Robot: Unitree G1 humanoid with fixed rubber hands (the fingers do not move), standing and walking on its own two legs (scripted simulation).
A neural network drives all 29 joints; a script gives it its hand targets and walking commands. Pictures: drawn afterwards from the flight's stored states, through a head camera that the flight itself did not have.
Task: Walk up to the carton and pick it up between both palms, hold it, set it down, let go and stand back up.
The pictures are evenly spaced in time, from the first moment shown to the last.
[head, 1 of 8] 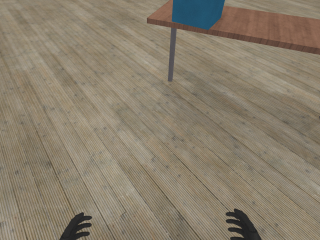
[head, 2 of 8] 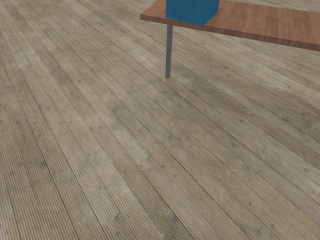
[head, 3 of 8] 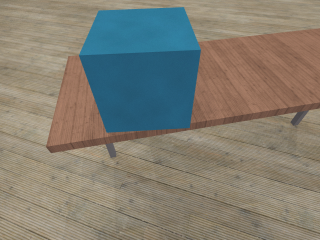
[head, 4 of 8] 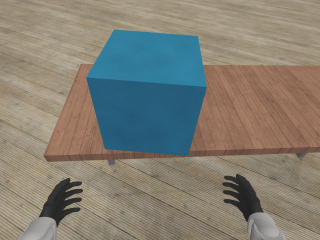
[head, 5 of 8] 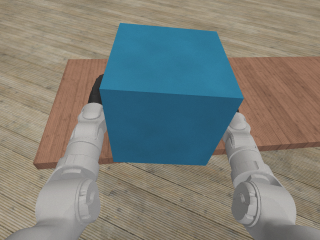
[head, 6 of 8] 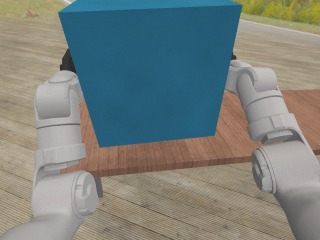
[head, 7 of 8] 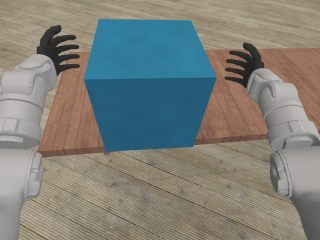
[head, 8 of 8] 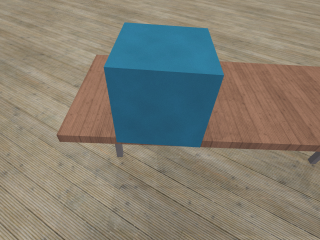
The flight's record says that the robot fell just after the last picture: no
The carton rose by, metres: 0.23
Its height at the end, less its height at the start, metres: +0.00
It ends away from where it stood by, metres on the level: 0.02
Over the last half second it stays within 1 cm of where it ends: yes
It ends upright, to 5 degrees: yes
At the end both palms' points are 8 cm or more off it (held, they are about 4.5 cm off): yes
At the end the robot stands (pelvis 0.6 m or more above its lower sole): yes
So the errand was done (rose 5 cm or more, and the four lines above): yes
